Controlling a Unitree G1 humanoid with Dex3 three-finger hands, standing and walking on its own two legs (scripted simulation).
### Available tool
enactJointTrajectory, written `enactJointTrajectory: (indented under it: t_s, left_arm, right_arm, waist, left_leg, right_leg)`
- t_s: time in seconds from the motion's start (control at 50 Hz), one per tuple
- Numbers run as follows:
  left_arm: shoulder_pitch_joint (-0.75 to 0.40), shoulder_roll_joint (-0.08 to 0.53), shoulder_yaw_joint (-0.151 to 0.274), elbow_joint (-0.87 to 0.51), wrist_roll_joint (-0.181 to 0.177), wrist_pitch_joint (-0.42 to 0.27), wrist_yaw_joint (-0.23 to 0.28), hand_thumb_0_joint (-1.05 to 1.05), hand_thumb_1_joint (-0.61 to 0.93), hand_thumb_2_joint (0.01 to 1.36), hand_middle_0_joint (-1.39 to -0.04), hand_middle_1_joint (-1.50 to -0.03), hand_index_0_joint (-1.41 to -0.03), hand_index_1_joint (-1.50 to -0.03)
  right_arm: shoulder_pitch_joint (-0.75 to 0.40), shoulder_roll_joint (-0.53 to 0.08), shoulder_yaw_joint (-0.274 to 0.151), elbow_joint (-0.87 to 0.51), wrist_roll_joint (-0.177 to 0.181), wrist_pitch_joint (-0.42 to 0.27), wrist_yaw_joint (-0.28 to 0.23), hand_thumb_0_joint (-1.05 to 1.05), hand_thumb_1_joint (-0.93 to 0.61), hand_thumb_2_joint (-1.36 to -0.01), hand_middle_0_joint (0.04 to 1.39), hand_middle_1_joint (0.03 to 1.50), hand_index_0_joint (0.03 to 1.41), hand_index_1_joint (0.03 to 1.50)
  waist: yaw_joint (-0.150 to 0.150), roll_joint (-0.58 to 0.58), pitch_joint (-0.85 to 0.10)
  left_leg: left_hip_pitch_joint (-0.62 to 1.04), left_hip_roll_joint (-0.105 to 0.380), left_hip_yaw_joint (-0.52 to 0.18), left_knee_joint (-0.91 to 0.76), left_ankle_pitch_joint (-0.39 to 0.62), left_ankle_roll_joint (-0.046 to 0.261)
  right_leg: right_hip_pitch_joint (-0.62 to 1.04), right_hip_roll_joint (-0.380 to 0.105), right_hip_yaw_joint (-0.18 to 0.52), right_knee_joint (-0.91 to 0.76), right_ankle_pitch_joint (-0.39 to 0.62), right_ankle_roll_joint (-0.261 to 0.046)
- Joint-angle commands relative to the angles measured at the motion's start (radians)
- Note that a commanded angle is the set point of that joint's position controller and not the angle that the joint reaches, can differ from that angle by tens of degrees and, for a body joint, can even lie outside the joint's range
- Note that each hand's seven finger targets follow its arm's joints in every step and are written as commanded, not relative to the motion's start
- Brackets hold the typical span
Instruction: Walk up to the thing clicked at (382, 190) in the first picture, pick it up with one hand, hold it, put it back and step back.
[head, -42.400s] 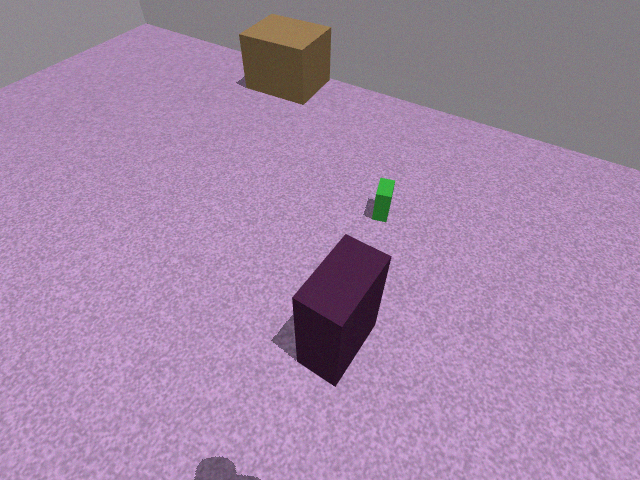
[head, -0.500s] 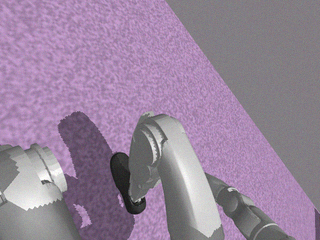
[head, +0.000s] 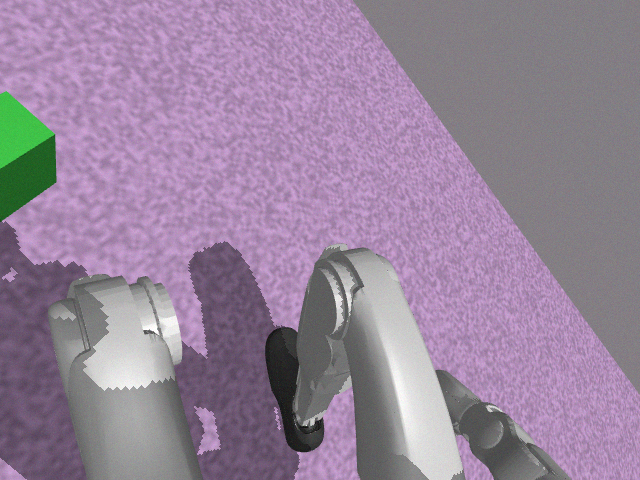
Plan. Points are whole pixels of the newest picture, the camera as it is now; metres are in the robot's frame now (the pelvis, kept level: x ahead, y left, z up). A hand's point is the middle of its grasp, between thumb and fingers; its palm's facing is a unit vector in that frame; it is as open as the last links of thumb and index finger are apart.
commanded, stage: rise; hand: left
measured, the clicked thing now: out of the picture +0.48 +0.29 -0.23
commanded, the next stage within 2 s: home in 0.08 s
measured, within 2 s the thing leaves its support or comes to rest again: neither
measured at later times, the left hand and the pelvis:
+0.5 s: hand out of the picture +0.31 +0.43 +0.00, palm faces +0.41 -0.77 -0.50, open 17.2 cm; pelvis +0.01 -0.01 +0.08, yaw +8 degrees
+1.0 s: hand out of the picture +0.25 +0.28 +0.21, palm faces +0.34 -0.84 -0.41, open 17.6 cm; pelvis +0.07 -0.02 +0.31, yaw +14 degrees
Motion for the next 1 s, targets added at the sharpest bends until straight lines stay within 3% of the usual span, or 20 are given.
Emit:
enactJointTrajectory:
  t_s: [0.0, 0.02, 0.04, 0.06, 0.08, 0.14, 0.16, 0.22, 0.28, 0.32, 0.42, 0.44, 0.52, 0.54, 0.6, 0.62, 0.7, 0.74, 0.82, 0.98]
  left_arm:
    - [-0.202, 0.03, -0.065, -0.074, -0.053, 0.034, -0.075, 0.0, -0.611, 0.0, -0.059, -0.063, -0.097, -0.029]
    - [-0.25, 0.067, -0.032, -0.104, -0.065, 0.037, -0.075, 0.0, -0.531, 0.043, -0.047, -0.02, -0.045, -0.018]
    - [-0.257, 0.295, 0.015, -0.129, 0.113, 0.087, -0.032, 0.0, -0.511, 0.037, -0.069, -0.08, -0.083, -0.06]
    - [-0.302, 0.255, 0.007, -0.174, 0.105, 0.111, -0.024, 0.0, -0.503, 0.03, -0.068, -0.074, -0.082, -0.054]
    - [-0.276, 0.281, 0.05, -0.192, 0.109, 0.137, -0.02, 0.0, -0.477, 0.021, -0.061, -0.075, -0.083, -0.046]
    - [-0.181, 0.263, 0.06, -0.207, 0.141, 0.225, 0.003, 0.0, -0.512, 0.03, -0.074, -0.09, -0.092, -0.066]
    - [-0.264, 0.321, 0.082, -0.292, 0.147, 0.238, 0.008, 0.0, -0.513, 0.025, -0.076, -0.094, -0.099, -0.066]
    - [-0.208, 0.394, 0.136, -0.357, 0.171, 0.313, 0.022, 0.0, -0.441, 0.118, -0.063, -0.071, -0.064, -0.071]
    - [-0.101, 0.25, 0.087, -0.392, 0.172, 0.394, 0.02, 0.0, -0.396, 0.144, -0.068, -0.078, -0.069, -0.078]
    - [-0.045, 0.11, 0.005, -0.419, 0.167, 0.45, 0.013, 0.0, -0.448, 0.114, -0.062, -0.07, -0.063, -0.069]
    - [0.13, -0.045, -0.107, -0.527, 0.151, 0.592, 0.022, 0.0, -0.554, 0.052, -0.051, -0.051, -0.051, -0.051]
    - [0.105, -0.02, -0.091, -0.69, 0.144, 0.604, 0.027, 0.0, -0.584, 0.035, -0.048, -0.046, -0.048, -0.046]
    - [0.302, 0.02, -0.066, -0.958, 0.126, 0.688, 0.071, 0.0, -0.536, 0.062, -0.053, -0.054, -0.053, -0.054]
    - [0.413, 0.036, -0.035, -0.902, 0.125, 0.72, 0.085, 0.0, -0.528, 0.067, -0.054, -0.056, -0.054, -0.055]
    - [0.357, 0.005, -0.062, -1.023, 0.121, 0.766, 0.116, 0.0, -0.51, 0.078, -0.056, -0.059, -0.056, -0.059]
    - [0.378, -0.007, -0.066, -1.054, 0.116, 0.779, 0.125, 0.0, -0.51, 0.078, -0.056, -0.06, -0.056, -0.059]
    - [0.532, -0.18, -0.168, -0.989, 0.105, 0.842, 0.148, 0.0, -0.594, 0.029, -0.047, -0.046, -0.047, -0.045]
    - [0.575, -0.228, -0.199, -0.975, 0.102, 0.865, 0.158, 0.0, -0.584, 0.035, -0.048, -0.047, -0.048, -0.047]
    - [0.632, -0.303, -0.27, -0.982, 0.089, 0.91, 0.171, 0.0, -0.603, 0.023, -0.046, -0.044, -0.046, -0.043]
    - [0.801, -0.36, -0.327, -1.098, 0.074, 1.015, 0.221, 0.0, -0.611, 0.01, -0.044, -0.04, -0.044, -0.039]
  right_arm:
    - [0.052, -0.33, -0.154, -0.022, 0.051, -0.012, -0.033, 0.0, -0.916, -0.892, 0.201, 0.3, 0.201, 0.3]
    - [0.052, -0.328, -0.159, -0.028, 0.06, -0.016, -0.034, 0.0, -0.836, -0.886, 0.2, 0.303, 0.201, 0.303]
    - [0.088, -0.296, -0.207, 0.008, 0.092, 0.0, -0.037, 0.0, -0.916, -0.913, 0.2, 0.304, 0.201, 0.304]
    - [0.088, -0.291, -0.215, -0.014, 0.102, 0.009, -0.035, 0.0, -0.921, -0.911, 0.201, 0.303, 0.201, 0.303]
    - [0.098, -0.313, -0.249, -0.026, 0.113, 0.016, -0.04, 0.0, -0.911, -0.906, 0.201, 0.303, 0.201, 0.303]
    - [0.109, -0.279, -0.277, -0.043, 0.142, 0.03, -0.04, 0.0, -0.954, -0.919, 0.201, 0.303, 0.201, 0.303]
    - [0.122, -0.25, -0.27, -0.028, 0.151, 0.034, -0.041, 0.0, -0.97, -0.923, 0.201, 0.303, 0.201, 0.303]
    - [0.153, -0.248, -0.315, -0.031, 0.177, 0.045, -0.05, 0.0, -0.897, -0.903, 0.201, 0.301, 0.201, 0.301]
    - [0.186, -0.221, -0.361, -0.034, 0.201, 0.046, -0.051, 0.0, -0.896, -0.903, 0.201, 0.301, 0.201, 0.301]
    - [0.201, -0.203, -0.393, -0.034, 0.22, 0.045, -0.055, 0.0, -0.896, -0.903, 0.201, 0.302, 0.201, 0.302]
    - [0.229, -0.19, -0.457, -0.055, 0.266, 0.039, -0.065, 0.0, -0.897, -0.903, 0.201, 0.302, 0.201, 0.302]
    - [0.241, -0.184, -0.471, -0.063, 0.275, 0.038, -0.072, 0.0, -0.897, -0.903, 0.201, 0.302, 0.201, 0.302]
    - [0.224, -0.158, -0.484, -0.129, 0.312, 0.038, -0.104, 0.0, -0.897, -0.903, 0.201, 0.302, 0.201, 0.302]
    - [0.215, -0.17, -0.493, -0.138, 0.319, 0.037, -0.118, 0.0, -0.896, -0.903, 0.201, 0.302, 0.201, 0.302]
    - [0.211, -0.122, -0.477, -0.146, 0.326, 0.029, -0.156, 0.0, -0.897, -0.903, 0.201, 0.301, 0.201, 0.301]
    - [0.209, -0.108, -0.476, -0.156, 0.328, 0.023, -0.166, 0.0, -0.897, -0.903, 0.201, 0.301, 0.201, 0.301]
    - [0.21, -0.065, -0.467, -0.142, 0.321, -0.01, -0.204, 0.0, -0.897, -0.903, 0.201, 0.302, 0.201, 0.302]
    - [0.228, -0.056, -0.465, -0.14, 0.317, -0.027, -0.217, 0.0, -0.897, -0.903, 0.201, 0.302, 0.201, 0.302]
    - [0.233, -0.04, -0.456, -0.16, 0.321, -0.056, -0.235, 0.0, -0.897, -0.903, 0.201, 0.302, 0.201, 0.302]
    - [0.271, -0.018, -0.447, -0.183, 0.33, -0.117, -0.278, 0.0, -0.897, -0.903, 0.201, 0.302, 0.201, 0.302]
  waist:
    - [-0.114, 0.426, -0.423]
    - [-0.1, 0.413, -0.445]
    - [-0.007, 0.524, -0.591]
    - [-0.018, 0.582, -0.645]
    - [0.002, 0.62, -0.707]
    - [0.045, 0.657, -0.745]
    - [0.064, 0.657, -0.734]
    - [0.096, 0.661, -0.755]
    - [0.11, 0.622, -0.811]
    - [0.105, 0.595, -0.83]
    - [0.103, 0.398, -0.843]
    - [0.121, 0.403, -0.935]
    - [0.194, 0.39, -0.998]
    - [0.196, 0.353, -0.966]
    - [0.173, 0.334, -0.902]
    - [0.179, 0.355, -0.935]
    - [0.169, 0.349, -0.835]
    - [0.162, 0.35, -0.804]
    - [0.148, 0.3, -0.748]
    - [0.168, 0.253, -0.698]
  left_leg:
    - [0.301, 0.051, 0.084, -0.396, -0.01, -0.018]
    - [0.298, 0.049, 0.082, -0.395, -0.04, -0.012]
    - [0.431, 0.048, 0.115, -0.451, 0.007, -0.019]
    - [0.479, 0.056, 0.102, -0.486, 0.009, -0.027]
    - [0.528, 0.059, 0.1, -0.513, 0.017, -0.031]
    - [0.557, 0.053, 0.132, -0.543, 0.071, -0.037]
    - [0.518, 0.045, 0.15, -0.543, 0.064, -0.034]
    - [0.531, 0.037, 0.185, -0.566, 0.07, -0.027]
    - [0.573, 0.032, 0.204, -0.603, 0.123, -0.027]
    - [0.61, 0.03, 0.201, -0.639, 0.134, -0.028]
    - [0.617, 0.017, 0.212, -0.719, 0.061, -0.005]
    - [0.675, 0.016, 0.216, -0.73, 0.1, -0.004]
    - [0.805, 0.016, 0.208, -0.879, 0.062, -0.002]
    - [0.815, 0.019, 0.204, -0.917, 0.036, 0.001]
    - [0.844, 0.018, 0.232, -0.985, 0.032, 0.008]
    - [0.875, 0.015, 0.249, -0.999, 0.054, 0.007]
    - [0.96, 0.012, 0.288, -1.064, 0.164, 0.004]
    - [1.016, 0.013, 0.293, -1.104, 0.229, 0.0]
    - [1.095, 0.01, 0.308, -1.198, 0.252, 0.003]
    - [1.306, 0.003, 0.325, -1.402, 0.362, 0.0]
  right_leg:
    - [0.121, 0.032, -0.113, -0.161, 0.066, -0.066]
    - [0.111, 0.031, -0.11, -0.161, 0.044, -0.068]
    - [0.126, 0.017, -0.083, -0.178, 0.041, -0.077]
    - [0.112, 0.017, -0.082, -0.168, 0.039, -0.081]
    - [0.116, 0.01, -0.08, -0.156, 0.051, -0.081]
    - [0.109, 0.005, -0.049, -0.159, 0.071, -0.089]
    - [0.098, 0.006, -0.035, -0.164, 0.055, -0.094]
    - [0.106, -0.001, -0.004, -0.192, 0.055, -0.097]
    - [0.111, -0.008, 0.017, -0.224, 0.083, -0.101]
    - [0.082, -0.012, 0.021, -0.248, 0.078, -0.103]
    - [0.172, -0.019, 0.053, -0.401, 0.018, -0.093]
    - [0.231, -0.022, 0.06, -0.431, 0.05, -0.091]
    - [0.376, -0.027, 0.084, -0.535, 0.02, -0.086]
    - [0.408, -0.025, 0.088, -0.564, 0.006, -0.084]
    - [0.509, -0.031, 0.114, -0.664, 0.004, -0.081]
    - [0.564, -0.029, 0.123, -0.691, 0.017, -0.082]
    - [0.655, -0.034, 0.139, -0.801, 0.093, -0.087]
    - [0.72, -0.038, 0.136, -0.85, 0.147, -0.087]
    - [0.861, -0.043, 0.137, -0.98, 0.175, -0.082]
    - [1.19, -0.051, 0.149, -1.212, 0.296, -0.068]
